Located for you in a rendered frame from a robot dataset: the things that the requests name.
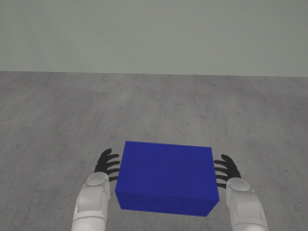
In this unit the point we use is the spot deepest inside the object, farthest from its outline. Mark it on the left robot forearm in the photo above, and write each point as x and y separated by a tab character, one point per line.
91	207

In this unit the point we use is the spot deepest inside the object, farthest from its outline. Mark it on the robot left hand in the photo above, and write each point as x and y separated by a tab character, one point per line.
102	164

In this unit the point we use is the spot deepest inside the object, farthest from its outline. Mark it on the carton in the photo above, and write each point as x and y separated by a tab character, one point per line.
167	178

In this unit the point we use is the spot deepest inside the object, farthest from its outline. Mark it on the right robot forearm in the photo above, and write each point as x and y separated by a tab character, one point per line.
245	209

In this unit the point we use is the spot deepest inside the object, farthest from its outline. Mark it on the robot right hand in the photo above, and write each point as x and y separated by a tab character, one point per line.
231	170

